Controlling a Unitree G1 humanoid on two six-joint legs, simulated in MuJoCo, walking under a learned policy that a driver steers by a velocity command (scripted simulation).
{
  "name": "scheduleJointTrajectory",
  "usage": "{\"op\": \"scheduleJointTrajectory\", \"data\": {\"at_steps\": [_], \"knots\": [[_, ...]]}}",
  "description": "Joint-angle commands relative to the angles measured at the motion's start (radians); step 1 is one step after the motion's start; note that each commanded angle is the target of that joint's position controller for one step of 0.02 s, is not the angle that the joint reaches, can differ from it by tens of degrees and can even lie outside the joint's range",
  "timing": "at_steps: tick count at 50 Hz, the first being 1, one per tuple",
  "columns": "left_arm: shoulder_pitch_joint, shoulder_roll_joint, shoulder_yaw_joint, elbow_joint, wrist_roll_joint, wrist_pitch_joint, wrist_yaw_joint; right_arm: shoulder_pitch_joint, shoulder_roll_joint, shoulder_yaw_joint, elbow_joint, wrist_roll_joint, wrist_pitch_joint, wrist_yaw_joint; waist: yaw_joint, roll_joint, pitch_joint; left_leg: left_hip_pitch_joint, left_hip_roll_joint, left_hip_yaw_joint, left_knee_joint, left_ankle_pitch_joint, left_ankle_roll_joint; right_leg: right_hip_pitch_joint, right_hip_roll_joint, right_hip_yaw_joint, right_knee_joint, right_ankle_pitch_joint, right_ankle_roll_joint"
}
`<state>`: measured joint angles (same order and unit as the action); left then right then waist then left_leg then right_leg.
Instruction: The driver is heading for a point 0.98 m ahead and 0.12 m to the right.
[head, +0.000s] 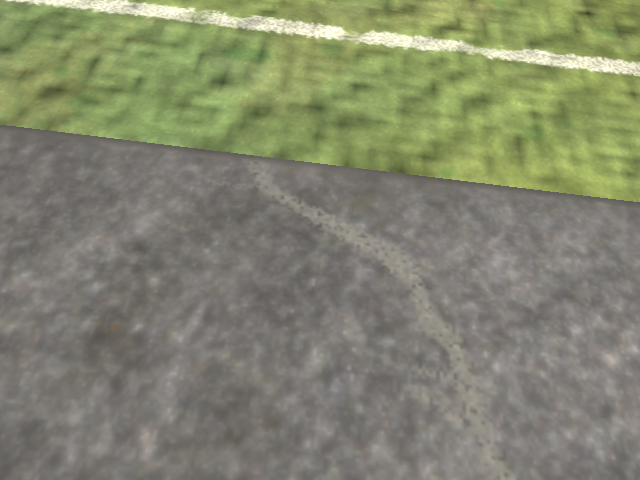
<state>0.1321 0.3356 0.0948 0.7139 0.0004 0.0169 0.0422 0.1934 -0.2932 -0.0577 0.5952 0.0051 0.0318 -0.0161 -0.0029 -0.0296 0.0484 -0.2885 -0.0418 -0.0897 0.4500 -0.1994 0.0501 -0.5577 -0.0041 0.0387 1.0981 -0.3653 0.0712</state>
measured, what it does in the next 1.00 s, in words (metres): walks ahead: right foot, then left foot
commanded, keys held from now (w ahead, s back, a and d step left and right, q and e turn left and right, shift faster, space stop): q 0.18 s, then no key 0.04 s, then w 0.48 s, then w+e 0.30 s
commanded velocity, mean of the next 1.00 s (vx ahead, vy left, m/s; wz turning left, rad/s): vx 0.28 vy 0.00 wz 0.17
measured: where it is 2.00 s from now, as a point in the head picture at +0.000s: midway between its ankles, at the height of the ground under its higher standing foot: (302, 339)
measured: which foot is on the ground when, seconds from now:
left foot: down 0.00-0.30, up 0.32-0.72, down 0.74-1.00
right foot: up 0.00-0.28, down 0.30-0.74, up 0.76-1.00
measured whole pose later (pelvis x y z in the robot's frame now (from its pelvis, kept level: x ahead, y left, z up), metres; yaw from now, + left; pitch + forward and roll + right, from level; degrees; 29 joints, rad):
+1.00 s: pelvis +0.19 +0.09 +0.00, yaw +6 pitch +1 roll +1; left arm 0.24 0.32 0.06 0.72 -0.03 -0.04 -0.02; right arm 0.35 -0.26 -0.05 0.77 -0.01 -0.10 0.01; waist -0.04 -0.05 0.02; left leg -0.03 -0.04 0.12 0.26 -0.24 0.04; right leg -0.68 -0.07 0.09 1.02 -0.12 0.01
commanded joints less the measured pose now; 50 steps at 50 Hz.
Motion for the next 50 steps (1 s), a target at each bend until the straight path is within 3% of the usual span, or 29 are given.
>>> {"op": "scheduleJointTrajectory", "data": {"at_steps": [1,6,11,12,14,15,16,17,18,20,22,27,31,33,35,36,37,38,39,40,42,44,46,50], "knots": [[-0.032,0.050,0.007,-0.071,-0.005,-0.017,-0.004,-0.024,-0.157,-0.042,-0.067,0.003,-0.011,-0.016,-0.005,0.165,-0.137,0.170,0.220,-0.250,-0.106,0.279,0.174,-0.046,0.005,0.035,-0.095,0.046,0.013],[-0.060,0.046,-0.001,-0.079,-0.007,-0.025,-0.023,-0.019,-0.185,-0.051,-0.067,-0.001,0.003,-0.016,-0.027,0.188,-0.120,0.118,0.211,-0.352,-0.098,0.154,0.184,0.058,0.031,0.052,-0.290,0.000,0.009],[-0.021,0.053,-0.001,-0.069,-0.017,-0.041,-0.040,-0.035,-0.180,-0.047,-0.064,0.006,0.012,-0.006,-0.023,0.200,-0.154,0.143,0.204,-0.440,-0.059,0.259,0.171,0.174,0.046,0.052,-0.446,-0.020,-0.018],[0.005,0.049,-0.002,-0.062,-0.018,-0.044,-0.046,-0.039,-0.171,-0.043,-0.061,0.011,0.014,-0.007,-0.010,0.190,-0.180,0.137,0.188,-0.437,-0.055,0.179,0.159,0.231,0.043,0.040,-0.519,0.019,-0.030],[0.054,0.032,-0.005,-0.042,-0.010,-0.047,-0.050,-0.034,-0.131,-0.025,-0.052,0.016,0.016,-0.011,0.023,0.154,-0.172,0.005,0.111,-0.396,-0.042,-0.152,0.097,0.429,0.020,0.015,-0.716,0.152,-0.072],[0.096,0.069,-0.002,-0.044,0.009,-0.047,-0.046,-0.009,-0.082,-0.007,-0.048,0.004,0.010,-0.010,0.023,0.029,-0.170,-0.139,0.038,-0.310,0.103,-0.357,0.037,0.547,-0.133,0.166,-0.765,0.058,-0.135],[0.150,0.162,0.017,-0.032,0.032,-0.050,-0.050,-0.007,-0.079,-0.008,-0.071,0.011,-0.005,-0.010,0.020,-0.161,-0.118,-0.321,-0.124,-0.105,0.306,-0.409,-0.011,0.545,-0.299,0.428,-0.853,-0.102,-0.268],[0.136,0.177,0.026,-0.035,0.040,-0.067,-0.054,-0.057,-0.144,-0.030,-0.084,0.009,-0.025,-0.015,0.039,-0.164,-0.032,-0.412,-0.062,-0.126,0.475,-0.368,-0.032,0.447,-0.389,0.599,-0.928,-0.288,-0.359],[0.093,0.129,0.013,-0.043,0.026,-0.080,-0.048,-0.047,-0.173,-0.042,-0.063,0.013,-0.034,-0.015,0.015,-0.128,0.018,-0.437,-0.034,-0.148,0.541,-0.280,-0.036,0.428,-0.355,0.546,-0.940,-0.322,-0.338],[0.071,0.075,-0.005,-0.037,-0.009,-0.087,-0.032,0.003,-0.150,-0.041,-0.022,-0.003,-0.037,-0.008,-0.002,-0.122,0.022,-0.469,-0.008,-0.113,0.579,-0.158,-0.068,0.492,-0.270,0.414,-0.939,-0.232,-0.268],[0.122,0.066,-0.012,-0.021,-0.012,-0.088,-0.024,-0.022,-0.109,-0.031,-0.017,-0.004,-0.056,0.007,0.022,-0.100,0.015,-0.465,0.019,-0.036,0.591,-0.067,-0.084,0.510,-0.227,0.318,-0.950,-0.111,-0.255],[0.213,0.096,-0.008,0.006,-0.014,-0.089,-0.026,-0.139,-0.045,-0.004,-0.045,0.009,-0.091,0.023,0.088,-0.124,0.023,-0.372,0.070,0.072,0.336,0.029,-0.102,0.491,-0.194,0.192,-0.963,0.066,-0.259],[0.258,0.139,-0.002,0.023,-0.026,-0.086,-0.043,-0.170,-0.057,-0.002,-0.048,0.022,-0.107,0.043,0.106,-0.136,0.037,-0.219,0.057,0.108,0.156,0.007,-0.080,0.435,-0.217,0.168,-0.940,0.092,-0.270],[0.261,0.146,-0.001,0.026,-0.034,-0.081,-0.050,-0.157,-0.072,-0.005,-0.047,0.030,-0.113,0.051,0.085,-0.136,0.037,-0.149,0.055,0.107,0.093,0.003,-0.051,0.428,-0.245,0.192,-0.918,0.097,-0.267],[0.242,0.145,-0.004,0.025,-0.038,-0.072,-0.051,-0.062,-0.092,-0.017,-0.013,0.028,-0.114,0.051,0.014,-0.111,0.006,0.025,0.031,0.128,0.012,0.039,-0.017,0.386,-0.238,0.170,-0.840,0.186,-0.237],[0.245,0.119,-0.015,0.026,-0.033,-0.073,-0.051,0.041,-0.125,-0.035,0.016,0.027,-0.114,0.042,-0.040,-0.083,-0.046,0.196,0.029,0.113,-0.016,0.026,0.007,0.326,-0.197,0.139,-0.719,0.301,-0.209],[0.224,0.055,-0.039,0.005,-0.016,-0.079,-0.054,0.202,-0.183,-0.053,0.041,0.016,-0.113,0.028,-0.122,0.032,-0.173,0.433,0.180,-0.053,-0.037,-0.024,0.056,0.204,-0.123,0.066,-0.430,0.257,-0.158],[0.267,-0.034,-0.065,-0.050,-0.017,-0.100,-0.046,0.291,-0.303,-0.079,0.054,-0.007,-0.108,0.027,-0.110,0.338,-0.282,0.643,0.444,-0.478,-0.137,-0.198,0.195,-0.114,0.017,-0.034,-0.075,-0.111,-0.094],[0.228,0.077,-0.035,-0.040,-0.044,-0.111,-0.039,0.290,-0.213,-0.058,0.062,-0.010,-0.116,0.032,-0.132,0.241,-0.241,0.558,0.452,-0.578,-0.199,-0.312,0.219,-0.196,0.001,0.090,0.080,-0.181,-0.094],[0.192,0.110,-0.020,-0.045,-0.062,-0.111,-0.043,0.229,-0.158,-0.038,0.064,-0.007,-0.119,0.032,-0.102,0.212,-0.130,0.476,0.421,-0.435,-0.205,-0.296,0.185,-0.242,-0.042,0.107,0.116,-0.096,-0.113],[0.159,0.081,-0.022,-0.034,-0.043,-0.100,-0.048,0.130,-0.095,-0.019,0.059,-0.008,-0.122,0.032,-0.060,0.153,-0.043,0.348,0.329,-0.237,-0.247,-0.127,0.142,-0.215,-0.093,0.083,0.064,0.047,-0.106],[0.171,0.049,-0.021,-0.023,-0.037,-0.081,-0.055,0.093,-0.074,-0.015,0.067,-0.016,-0.134,0.031,-0.025,0.158,-0.016,0.260,0.282,-0.102,-0.280,0.062,0.121,-0.153,-0.105,0.076,0.046,0.135,-0.095],[0.174,0.021,-0.025,-0.023,-0.034,-0.068,-0.059,0.091,-0.080,-0.020,0.084,-0.015,-0.148,0.029,-0.008,0.131,-0.008,0.234,0.280,-0.021,-0.293,0.216,0.127,-0.164,-0.098,0.081,0.037,0.183,-0.078],[0.086,0.005,-0.032,-0.065,-0.024,-0.066,-0.063,0.083,-0.099,-0.025,0.116,-0.017,-0.150,0.021,-0.014,0.100,0.029,0.217,0.267,0.106,-0.322,0.312,0.123,-0.185,-0.084,0.071,-0.163,0.343,-0.053]]}}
